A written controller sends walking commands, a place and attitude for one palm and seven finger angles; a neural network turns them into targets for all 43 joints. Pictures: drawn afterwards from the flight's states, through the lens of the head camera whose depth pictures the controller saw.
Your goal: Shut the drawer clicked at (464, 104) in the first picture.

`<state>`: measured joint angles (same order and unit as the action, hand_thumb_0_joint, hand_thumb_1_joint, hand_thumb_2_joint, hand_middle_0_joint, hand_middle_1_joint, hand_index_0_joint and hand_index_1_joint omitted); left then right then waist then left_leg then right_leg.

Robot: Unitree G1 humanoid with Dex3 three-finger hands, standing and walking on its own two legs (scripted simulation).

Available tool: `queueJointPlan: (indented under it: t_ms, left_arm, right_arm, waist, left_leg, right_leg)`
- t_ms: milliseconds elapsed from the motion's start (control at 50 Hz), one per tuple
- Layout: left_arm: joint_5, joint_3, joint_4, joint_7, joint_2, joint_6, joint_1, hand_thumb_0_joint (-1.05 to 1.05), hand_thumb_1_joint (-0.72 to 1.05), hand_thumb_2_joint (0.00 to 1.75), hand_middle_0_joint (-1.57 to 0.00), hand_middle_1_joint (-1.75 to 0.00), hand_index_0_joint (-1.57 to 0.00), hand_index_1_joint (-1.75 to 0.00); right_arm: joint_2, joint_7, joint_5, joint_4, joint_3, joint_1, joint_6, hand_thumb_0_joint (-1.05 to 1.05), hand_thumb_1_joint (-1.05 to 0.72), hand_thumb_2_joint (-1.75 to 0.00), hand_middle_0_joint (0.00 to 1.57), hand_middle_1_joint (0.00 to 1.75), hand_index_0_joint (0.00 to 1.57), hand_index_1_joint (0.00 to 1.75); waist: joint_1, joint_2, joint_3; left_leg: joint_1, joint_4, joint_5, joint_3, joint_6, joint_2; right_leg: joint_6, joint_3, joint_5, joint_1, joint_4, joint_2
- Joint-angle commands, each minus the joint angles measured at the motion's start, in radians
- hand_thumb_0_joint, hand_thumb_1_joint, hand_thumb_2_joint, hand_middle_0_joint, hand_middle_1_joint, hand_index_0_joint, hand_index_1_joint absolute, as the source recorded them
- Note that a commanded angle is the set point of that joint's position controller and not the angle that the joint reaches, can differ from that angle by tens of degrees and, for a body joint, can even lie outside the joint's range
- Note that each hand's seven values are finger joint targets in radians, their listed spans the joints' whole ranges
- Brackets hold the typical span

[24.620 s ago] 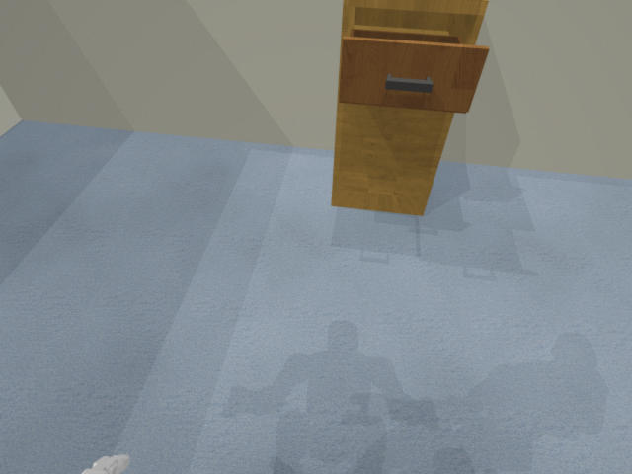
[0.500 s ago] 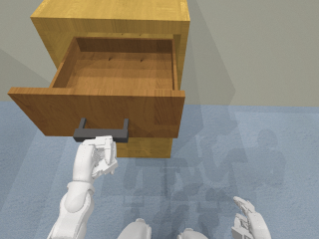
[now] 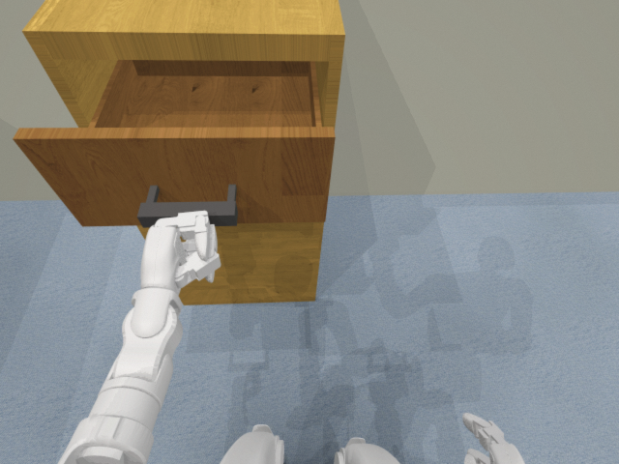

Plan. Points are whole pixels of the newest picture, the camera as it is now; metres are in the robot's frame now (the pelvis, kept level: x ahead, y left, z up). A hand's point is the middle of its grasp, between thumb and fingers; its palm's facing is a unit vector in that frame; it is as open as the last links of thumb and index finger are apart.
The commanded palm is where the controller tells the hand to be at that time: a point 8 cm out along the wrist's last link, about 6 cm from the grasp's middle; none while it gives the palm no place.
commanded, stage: push the drawer shut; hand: left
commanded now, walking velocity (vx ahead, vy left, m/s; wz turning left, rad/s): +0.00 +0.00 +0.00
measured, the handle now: (191, 202) +0.44 +0.17 +0.06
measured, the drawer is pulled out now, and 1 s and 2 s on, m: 0.16 0.04 0.00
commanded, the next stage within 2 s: pull the fist back off the drawer in 1.72 s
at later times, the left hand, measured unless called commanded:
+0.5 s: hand (218, 218) +0.43 +0.13 +0.04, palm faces +0.06 -1.00 -0.04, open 3.1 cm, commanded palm +0.42 +0.19 +0.06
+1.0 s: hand (221, 184) +0.49 +0.14 +0.05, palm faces +0.06 -1.00 -0.04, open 3.2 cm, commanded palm +0.48 +0.19 +0.06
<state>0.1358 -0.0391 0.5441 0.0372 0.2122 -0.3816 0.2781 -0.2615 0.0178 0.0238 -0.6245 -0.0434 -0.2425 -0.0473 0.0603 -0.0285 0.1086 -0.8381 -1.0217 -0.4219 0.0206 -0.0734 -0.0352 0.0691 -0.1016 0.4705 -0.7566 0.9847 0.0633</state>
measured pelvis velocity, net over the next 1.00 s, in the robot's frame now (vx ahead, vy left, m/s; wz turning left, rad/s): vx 0.00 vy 0.00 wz -0.02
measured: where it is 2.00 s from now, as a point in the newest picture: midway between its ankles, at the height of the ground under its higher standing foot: outside the picture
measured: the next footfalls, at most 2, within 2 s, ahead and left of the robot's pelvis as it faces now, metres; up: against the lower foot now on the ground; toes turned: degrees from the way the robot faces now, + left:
none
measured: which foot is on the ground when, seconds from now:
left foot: down 0.00-1.00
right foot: down 0.00-1.00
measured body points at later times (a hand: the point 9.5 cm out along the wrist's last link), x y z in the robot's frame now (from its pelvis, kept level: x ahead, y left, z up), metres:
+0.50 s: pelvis +0.00 +0.01 +0.00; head +0.08 +0.02 +0.44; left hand +0.42 +0.19 +0.05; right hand +0.09 -0.25 -0.12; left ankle +0.04 +0.07 -0.67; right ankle +0.01 -0.08 -0.67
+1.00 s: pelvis +0.00 +0.00 -0.01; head +0.11 +0.02 +0.42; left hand +0.48 +0.19 +0.05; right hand +0.01 -0.26 -0.13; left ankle +0.04 +0.07 -0.67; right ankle +0.01 -0.08 -0.67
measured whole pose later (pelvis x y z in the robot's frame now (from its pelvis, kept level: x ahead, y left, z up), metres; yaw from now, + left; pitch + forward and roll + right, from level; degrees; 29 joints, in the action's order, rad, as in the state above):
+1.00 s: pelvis +0.00 +0.00 -0.01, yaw -1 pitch +20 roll -3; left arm 0.06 -0.27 1.15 0.00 0.34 -0.49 0.81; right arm -0.27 -0.02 -0.02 -0.66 -0.04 -0.36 0.00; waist 0.16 -0.03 0.12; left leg -1.00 -1.08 -0.43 0.03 -0.08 -0.02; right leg 0.07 -0.10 0.47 -0.91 1.03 0.07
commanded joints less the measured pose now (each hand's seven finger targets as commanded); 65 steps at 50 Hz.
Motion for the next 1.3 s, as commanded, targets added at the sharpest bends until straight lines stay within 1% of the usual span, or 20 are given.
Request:
queueJointPlan:
  t_ms: [0, 100, 160, 260, 300, 380, 460, 540, 600, 680, 700, 720, 740, 840, 960, 1040, 1060, 1160, 1180, 1280]
  left_arm:
    - [0.027, -0.092, -0.2, 0.032, 0.114, -0.075, 0.479, 0.0, 0.9, 0.9, -1.4, -1.6, -1.4, -1.6]
    - [0.015, -0.081, -0.146, 0.042, 0.088, -0.091, 0.521, 0.0, 0.9, 0.9, -1.4, -1.6, -1.4, -1.6]
    - [0.003, -0.112, -0.103, 0.048, 0.128, -0.106, 0.591, 0.0, 0.9, 0.9, -1.4, -1.6, -1.4, -1.6]
    - [-0.019, -0.134, -0.054, 0.047, 0.159, -0.123, 0.652, 0.0, 0.9, 0.9, -1.4, -1.6, -1.4, -1.6]
    - [-0.024, -0.111, -0.032, 0.044, 0.134, -0.126, 0.7, 0.0, 0.9, 0.9, -1.4, -1.6, -1.4, -1.6]
    - [-0.021, -0.108, -0.003, 0.045, 0.126, -0.133, 0.767, 0.0, 0.9, 0.9, -1.4, -1.6, -1.4, -1.6]
    - [-0.021, -0.167, 0.065, 0.048, 0.192, -0.137, 0.808, 0.0, 0.9, 0.9, -1.4, -1.6, -1.4, -1.6]
    - [-0.029, -0.153, 0.133, 0.035, 0.188, -0.155, 0.896, 0.0, 0.9, 0.9, -1.4, -1.6, -1.4, -1.6]
    - [-0.032, -0.202, 0.181, 0.027, 0.249, -0.166, 0.932, 0.0, 0.9, 0.9, -1.4, -1.6, -1.4, -1.6]
    - [-0.032, -0.195, 0.209, 0.017, 0.244, -0.18, 1.021, 0.0, 0.9, 0.9, -1.4, -1.6, -1.4, -1.6]
    - [-0.033, -0.224, 0.225, 0.019, 0.276, -0.182, 1.013, 0.0, 0.9, 0.9, -1.4, -1.6, -1.4, -1.6]
    - [-0.032, -0.212, 0.257, 0.015, 0.257, -0.175, 1.001, 0.0, 0.9, 0.9, -1.4, -1.6, -1.4, -1.6]
    - [-0.03, -0.239, 0.257, 0.017, 0.295, -0.176, 1.029, 0.0, 0.9, 0.9, -1.4, -1.6, -1.4, -1.6]
    - [-0.039, -0.256, 0.323, 0.002, 0.334, -0.173, 1.082, 0.0, 0.9, 0.9, -1.4, -1.6, -1.4, -1.6]
    - [-0.053, -0.296, 0.349, -0.002, 0.387, -0.18, 1.135, 0.0, 0.9, 0.9, -1.4, -1.6, -1.4, -1.6]
    - [-0.06, -0.325, 0.372, -0.004, 0.429, -0.171, 1.161, 0.0, 0.9, 0.9, -1.4, -1.6, -1.4, -1.6]
    - [-0.066, -0.326, 0.386, -0.007, 0.436, -0.17, 1.163, 0.0, 0.9, 0.9, -1.4, -1.6, -1.4, -1.6]
    - [-0.076, -0.32, 0.392, -0.009, 0.433, -0.169, 1.22, 0.0, 0.9, 0.9, -1.4, -1.6, -1.4, -1.6]
    - [-0.08, -0.334, 0.401, -0.006, 0.449, -0.169, 1.214, 0.0, 0.9, 0.9, -1.4, -1.6, -1.4, -1.6]
    - [-0.098, -0.308, 0.446, 0.001, 0.438, -0.159, 1.292, 0.0, 0.9, 0.9, -1.4, -1.6, -1.4, -1.6]
  right_arm:
    - [-0.142, -0.001, -0.002, 0.112, 0.058, -0.007, -0.04, 0.0, -0.9, -0.9, 0.2, 0.3, 0.2, 0.3]
    - [-0.147, -0.014, -0.008, 0.101, 0.068, -0.033, -0.031, 0.0, -0.9, -0.9, 0.2, 0.3, 0.2, 0.3]
    - [-0.152, -0.013, -0.012, 0.091, 0.07, -0.048, -0.025, 0.0, -0.9, -0.9, 0.2, 0.3, 0.2, 0.3]
    - [-0.153, -0.017, -0.015, 0.087, 0.071, -0.072, -0.012, 0.0, -0.9, -0.9, 0.2, 0.3, 0.2, 0.3]
    - [-0.149, -0.019, -0.015, 0.08, 0.071, -0.079, -0.007, 0.0, -0.9, -0.9, 0.2, 0.3, 0.2, 0.3]
    - [-0.155, -0.02, -0.017, 0.072, 0.075, -0.095, -0.004, 0.0, -0.9, -0.9, 0.2, 0.3, 0.2, 0.3]
    - [-0.16, -0.019, -0.021, 0.062, 0.072, -0.113, 0.003, 0.0, -0.9, -0.9, 0.2, 0.3, 0.2, 0.3]
    - [-0.153, -0.018, -0.019, 0.056, 0.066, -0.122, 0.009, 0.0, -0.9, -0.9, 0.2, 0.3, 0.2, 0.3]
    - [-0.161, -0.016, -0.023, 0.051, 0.066, -0.141, 0.01, 0.0, -0.9, -0.9, 0.2, 0.3, 0.2, 0.3]
    - [-0.163, -0.018, -0.027, 0.041, 0.065, -0.161, 0.008, 0.0, -0.9, -0.9, 0.2, 0.3, 0.2, 0.3]
    - [-0.166, -0.018, -0.029, 0.039, 0.067, -0.172, 0.01, 0.0, -0.9, -0.9, 0.2, 0.3, 0.2, 0.3]
    - [-0.166, -0.02, -0.03, 0.04, 0.066, -0.173, 0.013, 0.0, -0.9, -0.9, 0.2, 0.3, 0.2, 0.3]
    - [-0.169, -0.019, -0.031, 0.037, 0.065, -0.179, 0.014, 0.0, -0.9, -0.9, 0.2, 0.3, 0.2, 0.3]
    - [-0.171, -0.022, -0.032, 0.035, 0.061, -0.205, 0.017, 0.0, -0.9, -0.9, 0.2, 0.3, 0.2, 0.3]
    - [-0.179, -0.028, -0.042, 0.029, 0.062, -0.237, 0.025, 0.0, -0.9, -0.9, 0.2, 0.3, 0.2, 0.3]
    - [-0.184, -0.033, -0.046, 0.023, 0.064, -0.267, 0.033, 0.0, -0.9, -0.9, 0.2, 0.3, 0.2, 0.3]
    - [-0.186, -0.034, -0.046, 0.025, 0.064, -0.27, 0.037, 0.0, -0.9, -0.9, 0.2, 0.3, 0.2, 0.3]
    - [-0.189, -0.041, -0.053, 0.018, 0.065, -0.294, 0.048, 0.0, -0.9, -0.9, 0.2, 0.3, 0.2, 0.3]
    - [-0.191, -0.041, -0.053, 0.019, 0.065, -0.295, 0.051, 0.0, -0.9, -0.9, 0.2, 0.3, 0.2, 0.3]
    - [-0.198, -0.044, -0.057, 0.007, 0.063, -0.316, 0.059, 0.0, -0.9, -0.9, 0.2, 0.3, 0.2, 0.3]
  waist:
    - [0.037, -0.029, 0.352]
    - [0.049, -0.002, 0.351]
    - [0.059, 0.027, 0.339]
    - [0.058, -0.025, 0.375]
    - [0.067, -0.063, 0.373]
    - [0.084, -0.042, 0.406]
    - [0.084, -0.016, 0.386]
    - [0.103, -0.022, 0.361]
    - [0.099, -0.03, 0.391]
    - [0.118, -0.081, 0.424]
    - [0.109, -0.065, 0.433]
    - [0.116, -0.057, 0.428]
    - [0.12, -0.038, 0.43]
    - [0.141, -0.03, 0.411]
    - [0.141, -0.091, 0.454]
    - [0.153, -0.065, 0.476]
    - [0.152, -0.089, 0.471]
    - [0.173, -0.099, 0.481]
    - [0.161, -0.117, 0.488]
    - [0.203, -0.104, 0.441]
  left_leg:
    - [0.283, 0.149, 0.132, -0.107, 0.043, 0.04]
    - [0.317, 0.148, 0.175, -0.117, 0.046, 0.047]
    - [0.283, 0.142, 0.148, -0.115, 0.039, 0.046]
    - [0.306, 0.137, 0.172, -0.12, 0.044, 0.047]
    - [0.341, 0.141, 0.167, -0.132, 0.052, 0.051]
    - [0.37, 0.14, 0.174, -0.144, 0.05, 0.055]
    - [0.311, 0.131, 0.158, -0.129, 0.042, 0.048]
    - [0.269, 0.125, 0.107, -0.118, 0.037, 0.043]
    - [0.26, 0.116, 0.108, -0.118, 0.036, 0.042]
    - [0.294, 0.111, 0.108, -0.127, 0.037, 0.043]
    - [0.295, 0.113, 0.131, -0.131, 0.039, 0.045]
    - [0.282, 0.108, 0.135, -0.124, 0.036, 0.043]
    - [0.256, 0.1, 0.132, -0.119, 0.033, 0.043]
    - [0.181, 0.085, 0.093, -0.104, 0.024, 0.04]
    - [0.209, 0.072, 0.143, -0.117, 0.028, 0.045]
    - [0.186, 0.057, 0.175, -0.108, 0.024, 0.046]
    - [0.19, 0.055, 0.178, -0.11, 0.025, 0.046]
    - [0.228, 0.051, 0.209, -0.123, 0.026, 0.052]
    - [0.224, 0.05, 0.211, -0.121, 0.028, 0.051]
    - [0.214, 0.047, 0.181, -0.14, 0.027, 0.058]
  right_leg:
    - [-0.046, 0.111, -0.15, 0.062, -0.161, -0.039]
    - [-0.046, 0.094, -0.18, 0.024, -0.151, -0.032]
    - [-0.048, 0.101, -0.162, 0.016, -0.149, -0.03]
    - [-0.043, 0.098, -0.175, -0.002, -0.13, -0.028]
    - [-0.04, 0.089, -0.158, -0.044, -0.126, -0.027]
    - [-0.042, 0.087, -0.157, -0.061, -0.127, -0.024]
    - [-0.043, 0.096, -0.157, -0.039, -0.131, -0.02]
    - [-0.045, 0.109, -0.123, -0.049, -0.14, -0.023]
    - [-0.044, 0.112, -0.122, -0.047, -0.13, -0.021]
    - [-0.043, 0.108, -0.114, -0.083, -0.125, -0.019]
    - [-0.04, 0.104, -0.129, -0.07, -0.12, -0.018]
    - [-0.043, 0.107, -0.135, -0.067, -0.126, -0.016]
    - [-0.045, 0.112, -0.138, -0.053, -0.127, -0.018]
    - [-0.05, 0.133, -0.112, -0.041, -0.138, -0.017]
    - [-0.044, 0.122, -0.139, -0.075, -0.113, -0.012]
    - [-0.049, 0.13, -0.175, -0.044, -0.114, -0.009]
    - [-0.046, 0.129, -0.176, -0.058, -0.11, -0.008]
    - [-0.045, 0.115, -0.187, -0.092, -0.106, -0.003]
    - [-0.044, 0.115, -0.185, -0.092, -0.105, -0.004]
    - [-0.046, 0.103, -0.146, -0.161, -0.105, -0.002]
